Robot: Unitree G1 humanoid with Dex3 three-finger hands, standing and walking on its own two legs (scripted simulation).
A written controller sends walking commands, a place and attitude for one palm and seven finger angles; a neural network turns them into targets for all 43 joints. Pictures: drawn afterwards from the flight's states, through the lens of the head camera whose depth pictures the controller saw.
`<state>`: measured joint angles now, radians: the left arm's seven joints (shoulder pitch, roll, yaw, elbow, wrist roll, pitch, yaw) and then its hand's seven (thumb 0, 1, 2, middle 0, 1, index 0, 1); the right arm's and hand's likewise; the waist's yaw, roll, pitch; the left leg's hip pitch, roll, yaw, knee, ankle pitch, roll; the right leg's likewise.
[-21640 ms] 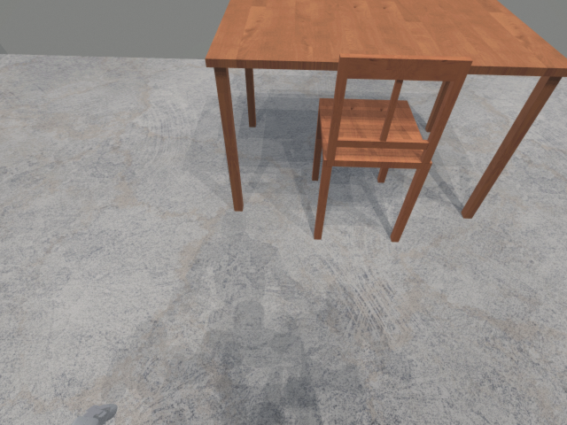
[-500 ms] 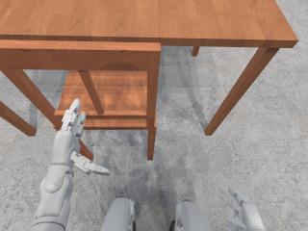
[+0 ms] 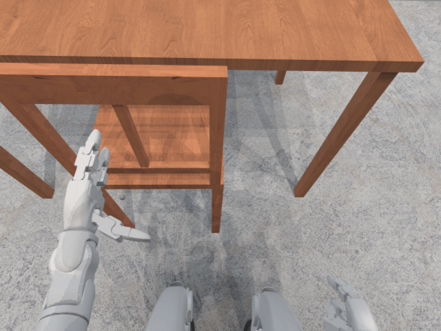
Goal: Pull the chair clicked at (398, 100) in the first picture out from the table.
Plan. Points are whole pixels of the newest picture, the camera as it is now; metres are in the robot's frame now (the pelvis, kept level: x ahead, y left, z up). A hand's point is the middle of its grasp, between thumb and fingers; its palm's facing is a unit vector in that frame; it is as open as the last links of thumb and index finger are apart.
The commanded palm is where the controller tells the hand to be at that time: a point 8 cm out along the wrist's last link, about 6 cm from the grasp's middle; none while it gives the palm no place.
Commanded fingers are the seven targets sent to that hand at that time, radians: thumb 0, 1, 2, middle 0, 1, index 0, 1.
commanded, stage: aim the fingers beside a spindle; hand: left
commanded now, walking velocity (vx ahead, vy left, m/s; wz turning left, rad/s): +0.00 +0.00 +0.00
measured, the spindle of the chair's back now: (133, 137) +0.48 +0.20 +0.00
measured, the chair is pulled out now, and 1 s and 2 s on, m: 0.00 0.00 0.00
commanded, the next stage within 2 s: push the fingers through the gap in 1.26 s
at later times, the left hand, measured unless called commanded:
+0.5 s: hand (126, 207) +0.32 +0.18 +0.00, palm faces +0.01 -1.00 -0.01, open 17.0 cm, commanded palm +0.31 +0.22 +0.03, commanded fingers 0.00 -0.50 0.30 -0.06 -0.08 -0.06 -0.08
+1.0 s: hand (130, 205) +0.32 +0.17 +0.03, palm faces +0.03 -1.00 -0.04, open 17.0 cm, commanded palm +0.30 +0.22 +0.03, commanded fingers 0.00 -0.50 0.30 -0.06 -0.08 -0.06 -0.08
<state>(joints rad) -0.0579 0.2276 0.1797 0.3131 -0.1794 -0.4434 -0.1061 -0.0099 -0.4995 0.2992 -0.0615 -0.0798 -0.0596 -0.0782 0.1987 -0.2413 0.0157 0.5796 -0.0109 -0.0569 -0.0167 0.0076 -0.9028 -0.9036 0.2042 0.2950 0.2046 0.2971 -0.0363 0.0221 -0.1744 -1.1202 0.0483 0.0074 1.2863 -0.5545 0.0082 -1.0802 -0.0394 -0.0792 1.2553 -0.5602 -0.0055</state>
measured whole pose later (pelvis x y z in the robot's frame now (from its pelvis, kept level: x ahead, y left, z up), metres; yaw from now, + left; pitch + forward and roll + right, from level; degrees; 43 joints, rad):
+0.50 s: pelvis +0.00 +0.01 +0.00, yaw +0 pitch +23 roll -3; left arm -0.06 0.23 0.16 0.35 -0.21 -0.39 -0.17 -0.01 -0.50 0.30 -0.05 -0.08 -0.05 -0.08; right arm 0.19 -0.25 0.01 0.56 0.00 -0.07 -0.02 0.01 -0.90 -0.90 0.21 0.30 0.21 0.30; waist -0.04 0.03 -0.16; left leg -1.15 0.04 0.00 1.31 -0.56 0.02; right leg -1.10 -0.04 -0.09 1.26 -0.56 0.00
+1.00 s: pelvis +0.00 +0.01 +0.00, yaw +0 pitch +22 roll -2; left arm 0.00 0.20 0.11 0.27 -0.16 -0.45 -0.09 -0.01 -0.50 0.30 -0.06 -0.08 -0.06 -0.08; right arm 0.20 -0.24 0.02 0.58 -0.01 -0.05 -0.02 0.01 -0.90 -0.90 0.20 0.30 0.20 0.30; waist -0.03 0.02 -0.18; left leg -1.10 0.04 0.01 1.28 -0.55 0.02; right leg -1.06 -0.04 -0.08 1.24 -0.56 0.00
